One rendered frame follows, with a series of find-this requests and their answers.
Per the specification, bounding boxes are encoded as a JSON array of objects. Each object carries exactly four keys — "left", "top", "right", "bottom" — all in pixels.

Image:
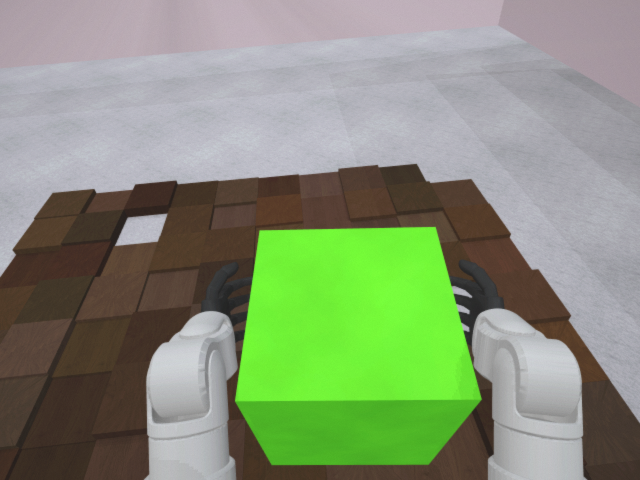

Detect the carton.
[{"left": 235, "top": 227, "right": 482, "bottom": 465}]

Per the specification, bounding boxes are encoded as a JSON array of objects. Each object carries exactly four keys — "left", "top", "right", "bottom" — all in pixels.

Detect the robot left hand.
[{"left": 200, "top": 262, "right": 253, "bottom": 343}]

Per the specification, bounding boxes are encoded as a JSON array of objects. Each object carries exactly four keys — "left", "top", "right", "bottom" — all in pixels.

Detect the robot right hand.
[{"left": 449, "top": 259, "right": 505, "bottom": 347}]

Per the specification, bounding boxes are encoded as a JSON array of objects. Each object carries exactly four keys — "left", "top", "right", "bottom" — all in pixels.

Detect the left robot forearm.
[{"left": 144, "top": 311, "right": 238, "bottom": 480}]

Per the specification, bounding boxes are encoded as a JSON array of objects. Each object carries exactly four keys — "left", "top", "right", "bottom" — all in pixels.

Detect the right robot forearm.
[{"left": 472, "top": 309, "right": 587, "bottom": 480}]

